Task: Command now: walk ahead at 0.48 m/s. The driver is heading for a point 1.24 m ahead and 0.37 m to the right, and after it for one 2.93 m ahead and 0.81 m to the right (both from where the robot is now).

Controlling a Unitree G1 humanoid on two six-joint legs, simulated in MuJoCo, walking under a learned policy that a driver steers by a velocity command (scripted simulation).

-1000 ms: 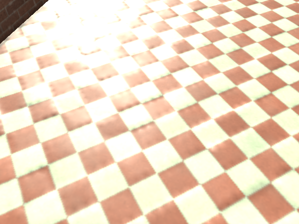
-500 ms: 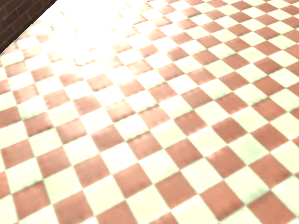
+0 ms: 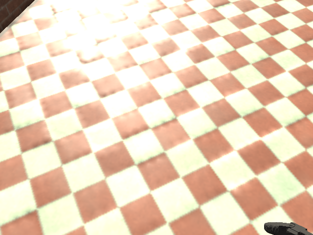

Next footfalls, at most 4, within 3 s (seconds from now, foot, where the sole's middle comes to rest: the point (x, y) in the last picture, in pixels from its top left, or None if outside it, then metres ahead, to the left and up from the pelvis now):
0.48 right None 0.45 -0.14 -0.75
0.98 left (174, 163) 0.78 -0.02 -0.75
1.50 right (252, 150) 0.87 -0.39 -0.75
2.04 left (237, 91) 1.25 -0.37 -0.75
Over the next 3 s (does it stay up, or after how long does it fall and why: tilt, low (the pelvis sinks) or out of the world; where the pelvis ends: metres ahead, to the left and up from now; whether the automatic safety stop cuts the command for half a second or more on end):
stays up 1.56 -0.51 0.01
